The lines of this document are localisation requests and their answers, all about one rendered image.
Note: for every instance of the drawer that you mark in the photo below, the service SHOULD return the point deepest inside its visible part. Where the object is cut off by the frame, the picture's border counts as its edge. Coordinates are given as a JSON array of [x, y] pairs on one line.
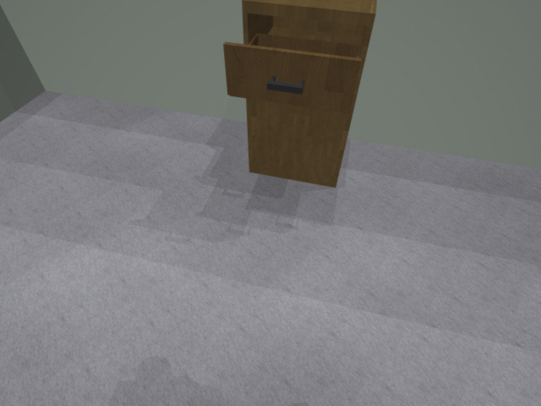
[[329, 70]]

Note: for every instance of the handle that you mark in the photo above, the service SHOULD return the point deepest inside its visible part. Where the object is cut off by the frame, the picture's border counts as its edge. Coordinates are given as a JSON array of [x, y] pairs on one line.
[[285, 87]]

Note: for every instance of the cabinet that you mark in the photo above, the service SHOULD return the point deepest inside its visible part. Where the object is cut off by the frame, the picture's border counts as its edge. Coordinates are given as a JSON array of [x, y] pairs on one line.
[[303, 143]]

